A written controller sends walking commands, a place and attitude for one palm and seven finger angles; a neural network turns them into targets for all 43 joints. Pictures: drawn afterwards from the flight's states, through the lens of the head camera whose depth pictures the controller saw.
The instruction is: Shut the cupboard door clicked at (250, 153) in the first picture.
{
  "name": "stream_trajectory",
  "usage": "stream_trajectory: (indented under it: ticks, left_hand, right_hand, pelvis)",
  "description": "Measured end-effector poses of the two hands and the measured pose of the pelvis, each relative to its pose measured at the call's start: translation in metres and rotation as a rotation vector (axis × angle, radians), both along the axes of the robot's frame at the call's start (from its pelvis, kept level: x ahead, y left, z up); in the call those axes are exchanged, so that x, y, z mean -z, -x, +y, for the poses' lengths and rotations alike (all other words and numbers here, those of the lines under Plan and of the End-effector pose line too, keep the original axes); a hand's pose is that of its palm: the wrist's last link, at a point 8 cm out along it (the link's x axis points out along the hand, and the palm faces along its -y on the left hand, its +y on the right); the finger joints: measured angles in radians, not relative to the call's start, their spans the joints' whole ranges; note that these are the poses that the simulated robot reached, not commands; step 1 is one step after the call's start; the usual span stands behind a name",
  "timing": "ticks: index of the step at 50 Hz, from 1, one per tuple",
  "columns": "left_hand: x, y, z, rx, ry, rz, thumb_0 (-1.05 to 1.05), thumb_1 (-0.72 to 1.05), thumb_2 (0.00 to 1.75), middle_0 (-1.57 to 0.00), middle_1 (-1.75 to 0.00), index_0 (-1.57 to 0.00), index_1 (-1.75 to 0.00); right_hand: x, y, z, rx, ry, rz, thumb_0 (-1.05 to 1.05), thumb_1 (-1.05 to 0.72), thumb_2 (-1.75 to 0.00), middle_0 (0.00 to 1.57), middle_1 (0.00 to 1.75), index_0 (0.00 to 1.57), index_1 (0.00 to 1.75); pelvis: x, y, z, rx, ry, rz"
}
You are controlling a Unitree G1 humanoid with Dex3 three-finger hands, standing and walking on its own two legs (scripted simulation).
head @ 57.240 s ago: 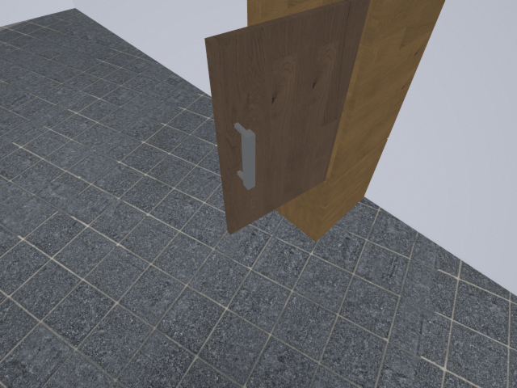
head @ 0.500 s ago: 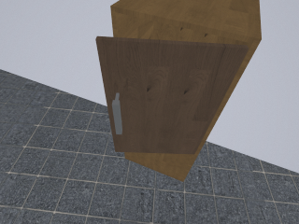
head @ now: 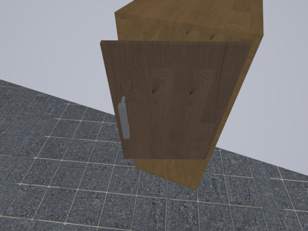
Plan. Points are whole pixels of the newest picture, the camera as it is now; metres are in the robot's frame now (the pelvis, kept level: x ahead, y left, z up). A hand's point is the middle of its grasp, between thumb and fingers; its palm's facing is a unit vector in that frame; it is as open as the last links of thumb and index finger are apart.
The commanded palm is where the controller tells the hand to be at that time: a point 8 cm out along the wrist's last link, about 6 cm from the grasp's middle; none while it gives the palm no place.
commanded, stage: look again from close up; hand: left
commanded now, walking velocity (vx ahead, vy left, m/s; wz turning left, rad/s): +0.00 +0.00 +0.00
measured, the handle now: (125, 118) +0.49 +0.13 -0.02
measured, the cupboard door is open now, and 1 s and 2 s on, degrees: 21 21 21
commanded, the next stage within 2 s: shuffle to correct the standing spot in 0.30 s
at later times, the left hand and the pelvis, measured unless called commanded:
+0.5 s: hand out of the picture +0.03 +0.23 -0.15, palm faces -0.02 -0.95 -0.31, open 7.4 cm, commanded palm none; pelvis -0.03 +0.00 +0.01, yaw +0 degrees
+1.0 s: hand out of the picture -0.04 +0.12 -0.19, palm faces +0.05 -1.00 -0.08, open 7.3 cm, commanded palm none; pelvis +0.03 -0.02 -0.01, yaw -1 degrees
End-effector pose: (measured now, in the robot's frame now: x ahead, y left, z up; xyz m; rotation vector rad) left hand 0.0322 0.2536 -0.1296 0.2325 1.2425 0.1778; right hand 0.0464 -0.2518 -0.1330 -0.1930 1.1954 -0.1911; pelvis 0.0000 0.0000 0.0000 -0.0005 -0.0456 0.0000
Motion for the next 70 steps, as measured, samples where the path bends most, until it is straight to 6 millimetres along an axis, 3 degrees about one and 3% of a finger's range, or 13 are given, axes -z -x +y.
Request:
stream_trajectory:
  ticks: [6, 11, 16, 23, 28, 36, 41, 46, 51, 56, 62, 66, 70]
  left_hand:
    - [-0.013, -0.015, 0.017, 0.028, -0.044, -0.085, 0.01, 0.91, 0.90, -0.20, -0.30, -0.20, -0.30]
    - [-0.023, -0.021, 0.027, 0.044, -0.067, -0.124, 0.01, 0.91, 0.90, -0.20, -0.30, -0.20, -0.30]
    - [-0.025, -0.016, 0.033, 0.053, -0.075, -0.119, 0.01, 0.91, 0.90, -0.20, -0.30, -0.20, -0.30]
    - [-0.017, 0.003, 0.030, 0.043, -0.055, -0.055, 0.01, 0.91, 0.90, -0.20, -0.30, -0.20, -0.30]
    - [-0.002, 0.028, 0.011, 0.021, -0.003, 0.035, 0.01, 0.91, 0.90, -0.20, -0.30, -0.20, -0.30]
    - [0.016, 0.073, -0.039, -0.025, 0.108, 0.196, 0.01, 0.91, 0.90, -0.20, -0.30, -0.20, -0.30]
    - [0.019, 0.088, -0.066, -0.069, 0.148, 0.260, 0.01, 0.91, 0.90, -0.20, -0.30, -0.20, -0.30]
    - [0.027, 0.090, -0.079, -0.117, 0.180, 0.287, 0.00, 0.91, 0.90, -0.20, -0.30, -0.20, -0.30]
    - [0.033, 0.069, -0.081, -0.087, 0.197, 0.309, 0.01, 0.91, 0.90, -0.20, -0.30, -0.20, -0.30]
    - [0.024, 0.003, -0.077, -0.038, 0.162, 0.195, 0.01, 0.91, 0.90, -0.20, -0.30, -0.20, -0.30]
    - [0.018, -0.068, -0.072, -0.026, 0.059, 0.003, 0.01, 0.93, 0.90, -0.20, -0.30, -0.20, -0.30]
    - [0.014, -0.083, -0.078, -0.039, 0.044, -0.040, 0.01, 0.93, 0.90, -0.20, -0.30, -0.20, -0.30]
    - [0.021, -0.087, -0.088, -0.034, 0.079, -0.026, 0.00, 0.92, 0.90, -0.20, -0.30, -0.20, -0.30]
  right_hand:
    - [-0.018, -0.029, -0.024, -0.049, 0.050, -0.104, 0.00, -0.90, -0.90, 0.20, 0.30, 0.20, 0.30]
    - [-0.030, -0.036, -0.036, -0.080, 0.081, -0.134, 0.00, -0.90, -0.90, 0.20, 0.30, 0.20, 0.30]
    - [-0.033, -0.027, -0.041, -0.091, 0.092, -0.112, 0.00, -0.90, -0.90, 0.20, 0.30, 0.20, 0.30]
    - [-0.026, 0.003, -0.036, -0.078, 0.078, -0.018, 0.00, -0.90, -0.90, 0.20, 0.30, 0.20, 0.30]
    - [-0.013, 0.032, -0.015, -0.046, 0.029, 0.075, 0.00, -0.90, -0.90, 0.20, 0.30, 0.20, 0.30]
    - [0.004, 0.071, 0.017, 0.034, -0.066, 0.211, 0.00, -0.90, -0.90, 0.20, 0.30, 0.20, 0.30]
    - [0.009, 0.077, 0.018, 0.073, -0.076, 0.255, 0.00, -0.90, -0.90, 0.20, 0.30, 0.20, 0.30]
    - [0.011, 0.063, 0.013, 0.076, -0.042, 0.263, 0.00, -0.90, -0.90, 0.20, 0.30, 0.20, 0.30]
    - [0.006, 0.040, 0.011, 0.095, -0.017, 0.198, 0.00, -0.91, -0.90, 0.20, 0.30, 0.20, 0.30]
    - [0.002, 0.041, 0.002, 0.112, -0.030, 0.211, 0.00, -0.90, -0.90, 0.20, 0.30, 0.20, 0.30]
    - [0.020, 0.037, -0.033, 0.111, -0.039, 0.284, 0.00, -0.90, -0.90, 0.20, 0.30, 0.20, 0.30]
    - [0.016, 0.010, -0.049, 0.083, -0.015, 0.260, 0.00, -0.91, -0.90, 0.20, 0.30, 0.20, 0.30]
    - [0.013, -0.021, -0.049, 0.061, -0.008, 0.165, 0.00, -0.91, -0.90, 0.20, 0.30, 0.19, 0.30]
  pelvis:
    - [-0.002, 0.012, -0.003, 0.001, -0.001, -0.010]
    - [-0.005, 0.020, -0.004, -0.003, -0.001, -0.012]
    - [-0.007, 0.027, -0.005, -0.006, -0.001, -0.008]
    - [-0.008, 0.030, -0.003, -0.009, 0.000, -0.003]
    - [-0.008, 0.026, -0.003, -0.006, 0.000, 0.000]
    - [-0.004, 0.009, -0.012, 0.004, 0.000, 0.008]
    - [0.000, -0.003, -0.021, 0.008, 0.014, 0.020]
    - [0.006, -0.017, -0.022, -0.010, 0.037, 0.028]
    - [0.006, -0.032, -0.023, 0.026, 0.017, 0.028]
    - [-0.001, -0.041, -0.036, 0.031, 0.022, 0.034]
    - [0.011, -0.055, -0.062, -0.005, 0.028, 0.026]
    - [0.008, -0.060, -0.065, -0.023, 0.039, 0.018]
    - [0.009, -0.064, -0.064, -0.019, 0.040, 0.008]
